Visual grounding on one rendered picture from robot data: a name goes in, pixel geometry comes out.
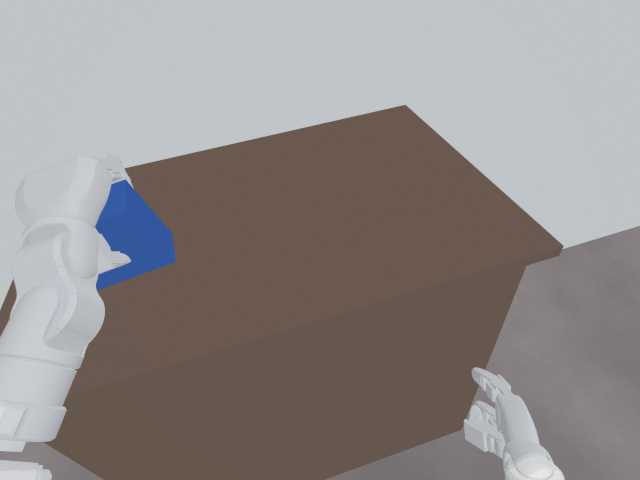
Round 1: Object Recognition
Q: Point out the robot right hand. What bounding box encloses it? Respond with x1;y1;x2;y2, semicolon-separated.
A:
464;367;540;459

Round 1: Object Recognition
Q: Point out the sponge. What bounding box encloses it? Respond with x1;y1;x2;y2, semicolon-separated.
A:
95;179;176;290

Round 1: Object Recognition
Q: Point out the robot right forearm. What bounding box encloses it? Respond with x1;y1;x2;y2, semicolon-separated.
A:
503;440;565;480

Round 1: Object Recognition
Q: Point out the robot left hand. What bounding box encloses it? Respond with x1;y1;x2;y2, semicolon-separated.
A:
15;154;134;274

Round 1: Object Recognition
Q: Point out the table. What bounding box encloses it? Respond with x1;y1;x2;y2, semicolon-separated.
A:
0;105;564;480

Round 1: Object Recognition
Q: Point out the left robot upper arm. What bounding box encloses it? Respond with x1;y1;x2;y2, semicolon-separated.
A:
0;460;52;480

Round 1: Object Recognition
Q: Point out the robot left forearm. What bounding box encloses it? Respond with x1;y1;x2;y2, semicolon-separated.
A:
0;216;105;452

